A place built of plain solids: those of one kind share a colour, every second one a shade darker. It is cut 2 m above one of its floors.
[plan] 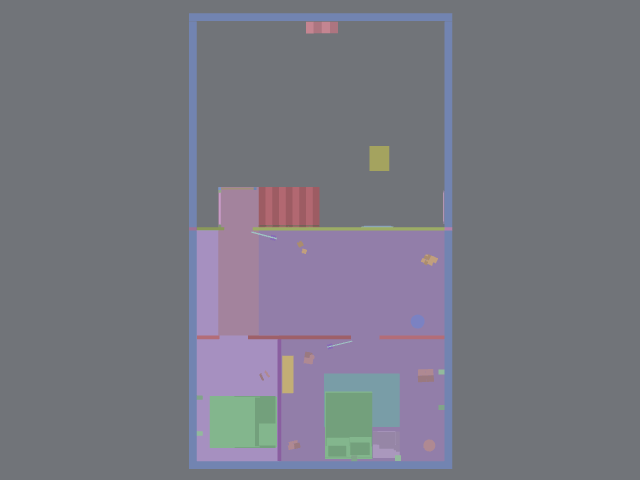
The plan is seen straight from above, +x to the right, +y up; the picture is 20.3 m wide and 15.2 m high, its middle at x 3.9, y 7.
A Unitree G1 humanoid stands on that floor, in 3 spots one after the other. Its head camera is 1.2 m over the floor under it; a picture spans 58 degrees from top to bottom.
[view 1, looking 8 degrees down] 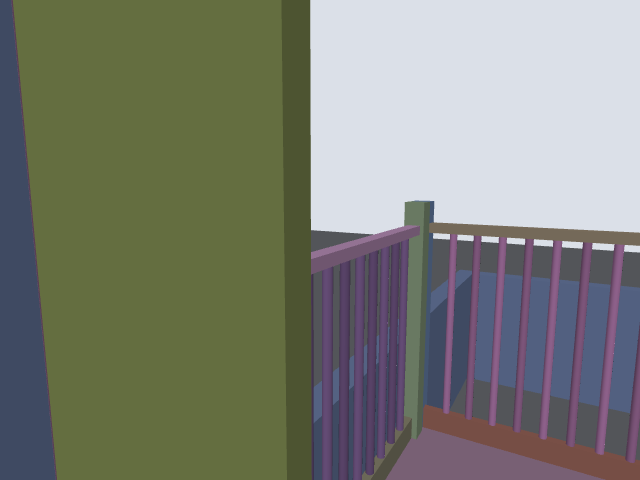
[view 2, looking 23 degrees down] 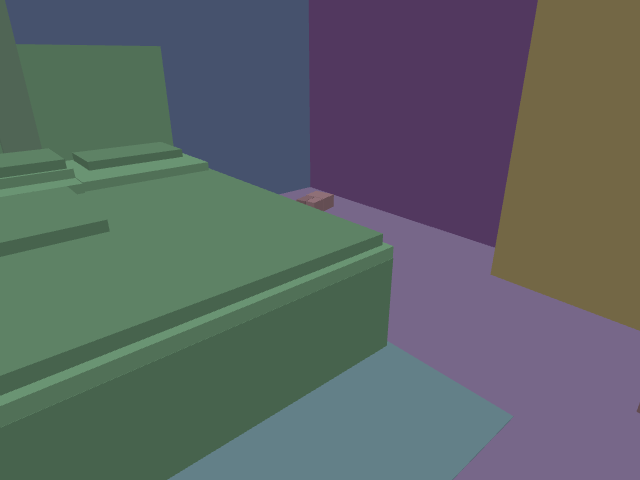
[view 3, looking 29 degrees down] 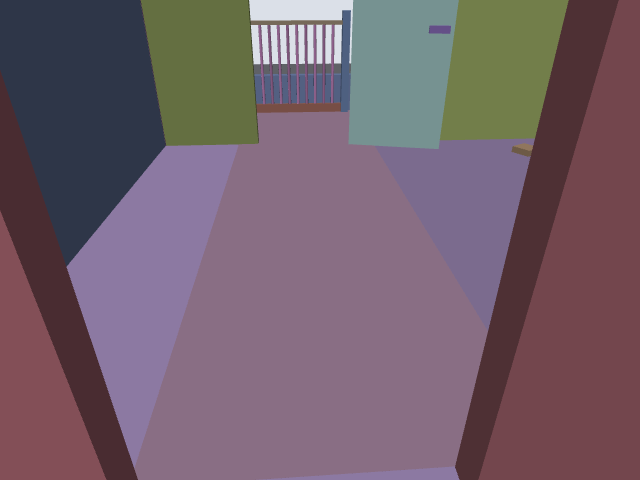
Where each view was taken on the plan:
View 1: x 1.32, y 6.65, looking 120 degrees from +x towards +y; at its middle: ground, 23.99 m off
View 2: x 5.34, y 3.22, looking -131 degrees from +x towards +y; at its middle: bedstead_bedroom_bed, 1.69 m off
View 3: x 1.17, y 3.22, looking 86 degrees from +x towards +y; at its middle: upper_floor_head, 2.48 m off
